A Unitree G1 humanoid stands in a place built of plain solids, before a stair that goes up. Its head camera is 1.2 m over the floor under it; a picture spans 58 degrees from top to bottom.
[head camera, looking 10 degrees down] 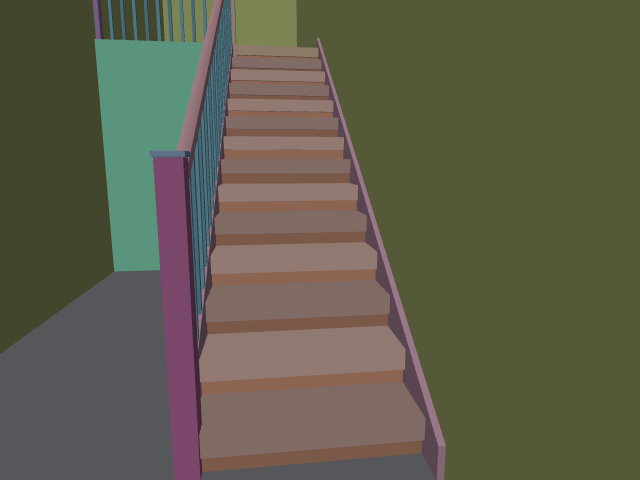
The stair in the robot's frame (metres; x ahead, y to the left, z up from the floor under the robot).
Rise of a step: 0.18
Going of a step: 0.27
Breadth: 0.93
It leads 7 degrees to the left of straight ahead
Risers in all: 14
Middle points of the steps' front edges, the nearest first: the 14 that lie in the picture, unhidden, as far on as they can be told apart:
1.56 0.01 0.18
1.82 0.07 0.35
2.09 0.10 0.53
2.36 0.13 0.70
2.63 0.17 0.88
2.90 0.20 1.05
3.17 0.24 1.23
3.44 0.27 1.41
3.70 0.31 1.58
3.97 0.34 1.76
4.24 0.38 1.93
4.51 0.41 2.11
4.78 0.45 2.28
5.05 0.46 2.47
